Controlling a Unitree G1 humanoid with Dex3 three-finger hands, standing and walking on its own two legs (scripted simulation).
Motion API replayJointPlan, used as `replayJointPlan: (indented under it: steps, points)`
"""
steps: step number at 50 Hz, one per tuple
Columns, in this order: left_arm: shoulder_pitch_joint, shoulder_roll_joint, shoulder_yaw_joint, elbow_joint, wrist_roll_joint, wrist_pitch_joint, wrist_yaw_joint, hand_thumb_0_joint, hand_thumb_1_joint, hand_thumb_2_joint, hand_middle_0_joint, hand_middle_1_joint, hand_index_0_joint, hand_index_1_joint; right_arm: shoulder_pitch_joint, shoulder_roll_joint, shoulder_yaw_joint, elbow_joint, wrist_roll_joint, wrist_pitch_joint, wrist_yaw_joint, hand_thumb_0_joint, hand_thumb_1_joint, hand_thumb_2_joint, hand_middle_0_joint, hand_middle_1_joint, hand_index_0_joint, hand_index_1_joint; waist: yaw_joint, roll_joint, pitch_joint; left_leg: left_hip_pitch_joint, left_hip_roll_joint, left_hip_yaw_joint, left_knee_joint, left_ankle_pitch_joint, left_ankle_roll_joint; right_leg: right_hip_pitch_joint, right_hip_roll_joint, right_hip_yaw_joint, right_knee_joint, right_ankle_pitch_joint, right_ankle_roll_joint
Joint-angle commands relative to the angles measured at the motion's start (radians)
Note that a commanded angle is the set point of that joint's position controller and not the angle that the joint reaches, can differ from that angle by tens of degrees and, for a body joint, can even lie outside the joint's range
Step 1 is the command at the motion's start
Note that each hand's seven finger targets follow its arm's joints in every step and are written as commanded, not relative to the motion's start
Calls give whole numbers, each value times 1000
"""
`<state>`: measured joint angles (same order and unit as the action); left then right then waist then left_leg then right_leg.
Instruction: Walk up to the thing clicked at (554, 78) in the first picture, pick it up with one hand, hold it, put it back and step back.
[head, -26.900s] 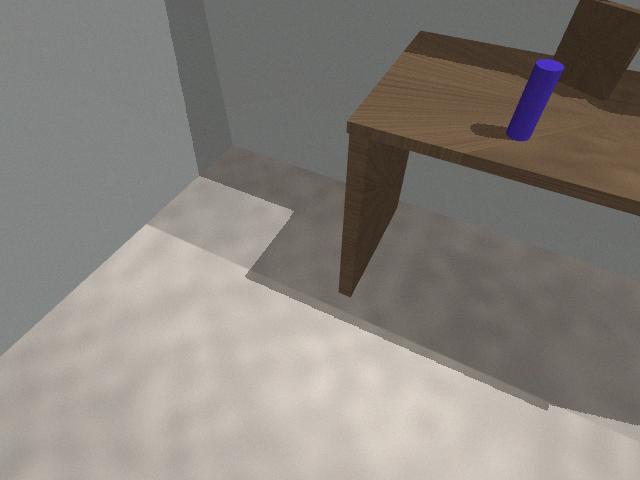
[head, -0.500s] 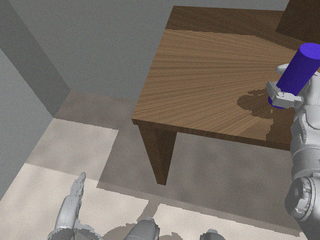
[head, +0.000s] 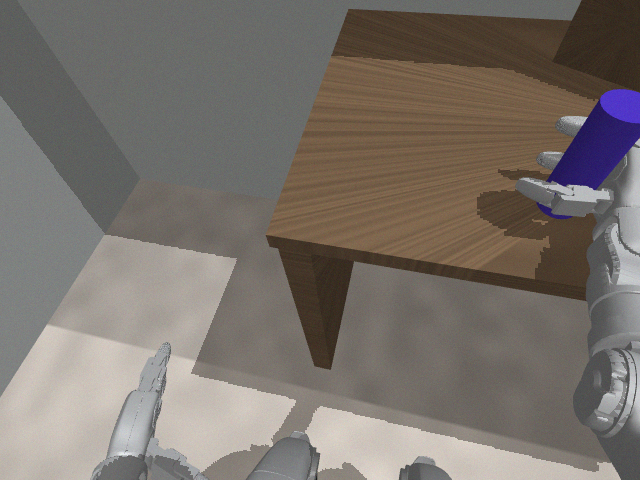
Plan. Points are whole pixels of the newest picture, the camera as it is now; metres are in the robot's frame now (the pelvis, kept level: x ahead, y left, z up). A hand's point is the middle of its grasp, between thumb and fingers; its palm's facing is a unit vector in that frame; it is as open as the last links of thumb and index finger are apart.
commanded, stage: open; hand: right
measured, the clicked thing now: (587, 162) +0.49 -0.22 +0.12
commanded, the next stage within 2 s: withdraw in 0.04 s
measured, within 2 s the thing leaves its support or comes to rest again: neither
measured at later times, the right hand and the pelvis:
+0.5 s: hand out of the picture +0.49 -0.25 +0.18, palm faces +0.24 +0.97 -0.02, open 16.2 cm; pelvis +0.01 +0.00 +0.02, yaw +0 degrees
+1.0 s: hand out of the picture +0.42 -0.38 +0.21, palm faces +0.53 +0.78 -0.31, open 17.5 cm; pelvis +0.03 -0.01 +0.04, yaw -1 degrees
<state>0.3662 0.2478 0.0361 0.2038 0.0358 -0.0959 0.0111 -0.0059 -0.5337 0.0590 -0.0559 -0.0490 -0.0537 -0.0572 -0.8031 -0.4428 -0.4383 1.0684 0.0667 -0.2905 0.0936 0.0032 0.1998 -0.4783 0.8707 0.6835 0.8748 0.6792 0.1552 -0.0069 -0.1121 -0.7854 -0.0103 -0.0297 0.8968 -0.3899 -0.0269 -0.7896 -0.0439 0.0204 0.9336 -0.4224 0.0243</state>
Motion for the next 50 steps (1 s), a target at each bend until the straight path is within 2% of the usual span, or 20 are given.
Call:
replayJointPlan:
  steps: [1,6,8,11,14,16,19,21,23,26,29,30,31,32,34,37,40,46,49,50]
  points:
    - [19,142,77,-166,-8,-48,19,0,-566,62,-55,-53,-42,-66,-426,-254,-32,-206,12,-67,11,0,371,-263,561,423,557,423,3,-65,-446,213,-17,36,-87,331,24,251,26,-19,-80,306,-34]
    - [1,148,81,-185,-8,-47,20,0,-571,63,-56,-52,-40,-68,-462,-273,-29,-206,5,-73,9,0,383,-239,413,341,409,342,5,-68,-428,204,-14,25,-101,247,22,213,27,-23,-88,211,-39]
    - [18,122,52,-181,-8,-48,17,0,-507,19,-51,-60,-71,-39,-466,-252,-18,-236,13,-74,14,0,378,-252,346,309,349,309,-3,-88,-442,203,-18,35,-95,255,24,239,26,-19,-94,230,-34]
    - [7,196,120,-224,-14,-45,32,0,-511,20,-51,-59,-68,-41,-491,-352,-59,-312,9,-66,2,0,370,-221,270,255,269,254,-10,-104,-511,246,-19,39,-98,287,26,292,27,-20,-104,261,-31]
    - [42,151,85,-177,-20,-34,28,0,-515,23,-50,-57,-65,-42,-472,-326,-46,-327,16,-40,1,0,386,-184,232,214,228,213,-22,-121,-494,266,-20,46,-110,327,26,317,29,-20,-118,318,-27]
    - [-18,155,76,-197,-27,-37,35,0,-519,26,-50,-55,-62,-42,-533,-393,-70,-418,21,-30,-3,0,410,-129,189,158,182,158,-48,-150,-531,302,-19,46,-118,349,30,353,27,-20,-131,354,-23]
    - [11,125,42,-127,-35,-28,36,0,-522,27,-47,-49,-58,-38,-505,-405,-66,-384,21,12,4,0,430,-98,171,131,160,131,-62,-154,-455,334,-16,47,-157,326,30,346,29,-26,-170,323,-24]
    - [-29,107,22,-91,-43,-33,39,0,-528,31,-47,-48,-56,-39,-466,-379,-44,-312,22,44,19,0,463,-85,144,114,136,113,-58,-123,-416,346,-13,43,-173,329,27,332,28,-30,-186,314,-27]
    - [-54,147,44,-89,-48,-36,48,0,-531,32,-48,-47,-56,-39,-502,-451,-71,-358,29,72,39,0,484,-53,113,78,104,78,-68,-124,-431,362,-12,44,-189,332,24,365,26,-29,-203,325,-27]
    - [-49,119,13,-41,-58,-43,50,0,-536,33,-47,-45,-54,-38,-459,-368,-13,-272,43,142,91,0,514,-49,95,70,90,70,-56,-78,-360,343,-12,47,-215,328,22,375,24,-27,-227,326,-33]
    - [-55,171,43,-41,-66,-55,63,0,-583,76,-70,-65,-49,-86,-466,-419,-25,-294,59,192,136,0,514,-37,56,51,62,51,-56,-34,-365,355,-10,49,-235,342,17,416,24,-25,-247,340,-37]
    - [-67,138,34,-56,-65,-45,47,0,-553,51,-62,-62,-56,-67,-418,-527,-7,-268,-50,177,76,0,540,-28,56,51,62,51,-114,-15,-317,370,-1,46,-257,335,12,406,32,-43,-260,342,-32]
    - [-34,159,66,-44,-71,-39,44,0,-546,47,-60,-61,-56,-63,-386,-461,15,-222,-37,182,51,0,551,-24,56,51,62,51,-75,7,-272,356,-7,54,-267,306,15,413,28,-43,-281,309,-33]
    - [4,167,72,-35,-72,-35,38,0,-544,42,-60,-57,-57,-59,-338,-424,29,-182,-38,190,40,0,542,-26,56,51,63,51,-69,39,-215,336,-11,65,-276,290,16,409,25,-39,-293,303,-32]
    - [-17,173,84,-72,-78,-28,27,0,-547,46,-60,-56,-55,-59,-376,-522,0,-290,-60,184,13,0,551,-27,56,51,62,51,-92,15,-263,364,-4,61,-285,296,14,442,28,-45,-302,313,-34]
    - [51,135,60,-11,-78,-17,6,0,-536,41,-54,-48,-52,-49,-373,-593,-37,-325,-82,177,-23,0,582,-19,55,52,61,52,-115,-37,-286,413,2,56,-283,350,18,448,39,-52,-303,375,-27]
    - [-24,138,60,-23,-83,-13,-7,0,-526,46,-47,-44,-56,-34,-362,-632,-62,-366,-92,174,-57,0,561,-47,61,53,56,53,-137,-93,-299,432,7,50,-286,368,23,462,42,-55,-310,407,-22]
    - [-78,137,65,69,-85,-17,-5,0,-543,64,-50,-44,-48,-45,-257,-565,-42,-495,-82,163,-92,0,555,-50,62,53,56,53,-155,-193,-353,420,-6,64,-295,392,41,572,25,-40,-311,531,-2]
    - [-92,139,67,13,-88,-26,-1,0,-552,72,-52,-45,-45,-51,-107,-499,-31,-604,-65,159,-96,0,552,-51,62,53,56,53,-164,-157,-392,454,-14,81,-294,420,44,618,15,-29,-308,611,2]
    - [-27,138,73,63,-88,-18,-1,0,-555,73,-52,-46,-44,-53,2,-498,-49,-614,-59,164,-98,0,552,-50,62,53,56,53,-169,-145,-351,469,-12,83,-300,443,45,598,20,-34,-313,623,1]
